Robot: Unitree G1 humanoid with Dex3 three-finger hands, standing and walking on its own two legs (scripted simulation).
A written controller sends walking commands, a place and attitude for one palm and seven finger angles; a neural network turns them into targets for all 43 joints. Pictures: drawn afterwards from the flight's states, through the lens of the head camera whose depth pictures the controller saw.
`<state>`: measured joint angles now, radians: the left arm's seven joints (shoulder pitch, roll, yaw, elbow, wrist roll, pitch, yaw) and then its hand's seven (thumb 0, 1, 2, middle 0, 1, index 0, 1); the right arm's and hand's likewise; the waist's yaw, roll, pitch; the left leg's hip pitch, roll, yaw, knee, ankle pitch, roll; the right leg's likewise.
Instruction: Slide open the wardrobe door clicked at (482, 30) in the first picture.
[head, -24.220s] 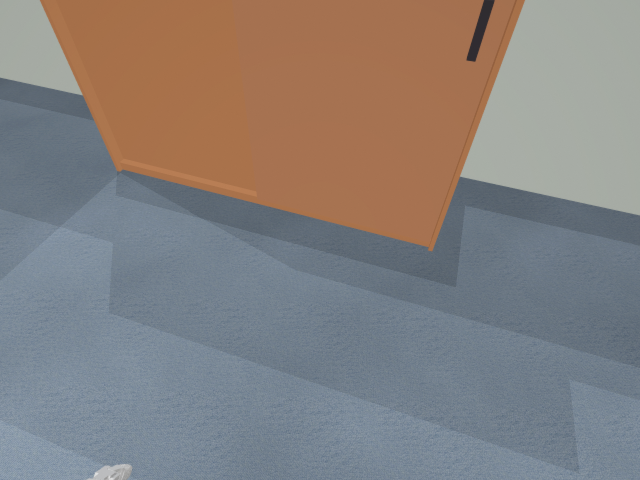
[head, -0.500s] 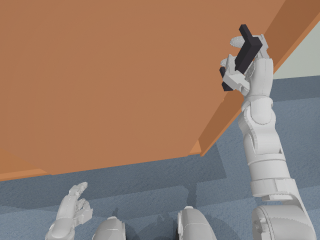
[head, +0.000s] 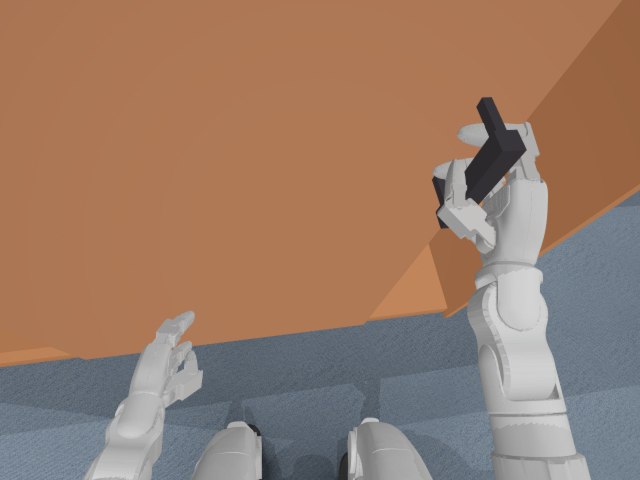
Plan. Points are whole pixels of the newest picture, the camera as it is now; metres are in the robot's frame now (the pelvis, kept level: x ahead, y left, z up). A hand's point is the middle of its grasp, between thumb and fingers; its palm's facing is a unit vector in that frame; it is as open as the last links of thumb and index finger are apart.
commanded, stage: step sideways, sliding the door along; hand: right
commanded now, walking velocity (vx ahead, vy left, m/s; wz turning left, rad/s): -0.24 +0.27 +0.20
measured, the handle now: (466, 168) +0.42 -0.14 +0.13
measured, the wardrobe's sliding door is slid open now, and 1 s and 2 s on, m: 0.28 0.62 0.62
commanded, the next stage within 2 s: stop walking and hold the door there in 1.28 s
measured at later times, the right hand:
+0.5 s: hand (235, 227) +0.34 +0.09 +0.13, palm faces -0.04 +0.99 -0.15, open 6.1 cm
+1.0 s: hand (80, 236) +0.32 +0.22 +0.13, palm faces +0.07 +0.99 -0.08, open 6.1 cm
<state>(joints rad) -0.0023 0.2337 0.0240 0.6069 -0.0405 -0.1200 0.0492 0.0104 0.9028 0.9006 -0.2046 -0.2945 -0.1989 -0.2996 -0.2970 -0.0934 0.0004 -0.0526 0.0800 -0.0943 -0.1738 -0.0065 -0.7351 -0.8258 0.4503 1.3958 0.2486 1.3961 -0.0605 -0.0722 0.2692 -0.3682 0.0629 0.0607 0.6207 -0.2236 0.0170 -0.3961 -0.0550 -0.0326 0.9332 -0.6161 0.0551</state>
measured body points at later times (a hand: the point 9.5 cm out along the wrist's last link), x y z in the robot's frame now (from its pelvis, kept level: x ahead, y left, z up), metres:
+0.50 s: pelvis -0.03 +0.16 -0.01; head +0.05 +0.20 +0.43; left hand +0.16 +0.39 -0.12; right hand +0.33 +0.04 +0.13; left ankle +0.01 +0.30 -0.73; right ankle -0.05 -0.03 -0.68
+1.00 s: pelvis -0.11 +0.33 -0.01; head -0.04 +0.33 +0.43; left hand +0.00 +0.57 -0.13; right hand +0.31 +0.17 +0.14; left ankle -0.14 +0.51 -0.74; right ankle -0.05 +0.11 -0.73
